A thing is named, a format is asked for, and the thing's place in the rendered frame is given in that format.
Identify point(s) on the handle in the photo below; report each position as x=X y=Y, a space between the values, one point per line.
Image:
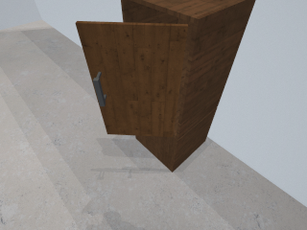
x=99 y=90

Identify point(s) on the cupboard door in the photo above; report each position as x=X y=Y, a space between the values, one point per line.
x=141 y=66

